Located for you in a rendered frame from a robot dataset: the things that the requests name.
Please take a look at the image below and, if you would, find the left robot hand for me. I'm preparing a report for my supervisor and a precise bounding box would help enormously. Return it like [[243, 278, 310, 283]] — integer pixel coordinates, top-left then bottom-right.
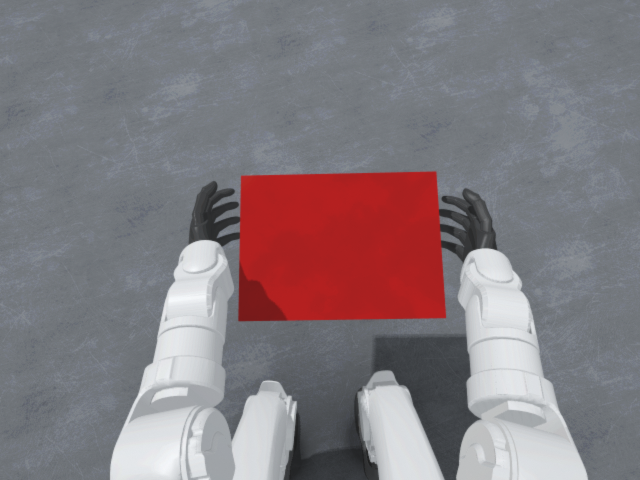
[[189, 181, 240, 247]]

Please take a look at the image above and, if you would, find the right robot hand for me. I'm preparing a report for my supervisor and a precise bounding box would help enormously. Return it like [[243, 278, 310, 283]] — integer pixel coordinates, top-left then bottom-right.
[[439, 188, 498, 263]]

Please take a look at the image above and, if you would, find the robot left forearm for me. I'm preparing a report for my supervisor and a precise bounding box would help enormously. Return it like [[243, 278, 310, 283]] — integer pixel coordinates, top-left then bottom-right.
[[110, 240, 234, 480]]

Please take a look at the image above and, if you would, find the carton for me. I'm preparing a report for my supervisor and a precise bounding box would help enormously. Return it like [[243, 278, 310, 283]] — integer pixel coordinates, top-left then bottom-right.
[[238, 171, 446, 321]]

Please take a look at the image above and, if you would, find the left robot upper arm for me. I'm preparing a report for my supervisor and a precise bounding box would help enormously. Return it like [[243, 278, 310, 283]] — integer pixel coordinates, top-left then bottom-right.
[[111, 405, 235, 480]]

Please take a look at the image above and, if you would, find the right robot upper arm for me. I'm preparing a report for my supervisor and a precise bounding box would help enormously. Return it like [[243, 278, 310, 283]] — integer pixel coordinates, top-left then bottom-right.
[[456, 417, 587, 480]]

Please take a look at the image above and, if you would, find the right robot foot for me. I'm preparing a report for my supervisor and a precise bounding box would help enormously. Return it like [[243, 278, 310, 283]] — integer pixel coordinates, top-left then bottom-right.
[[354, 388, 379, 480]]

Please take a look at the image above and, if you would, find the right robot thigh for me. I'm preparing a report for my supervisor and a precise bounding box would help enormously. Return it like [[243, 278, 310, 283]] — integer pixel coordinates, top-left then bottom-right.
[[357, 381, 445, 480]]

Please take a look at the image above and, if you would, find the robot right forearm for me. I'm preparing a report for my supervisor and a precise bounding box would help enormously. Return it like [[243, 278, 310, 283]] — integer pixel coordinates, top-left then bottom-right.
[[458, 248, 588, 480]]

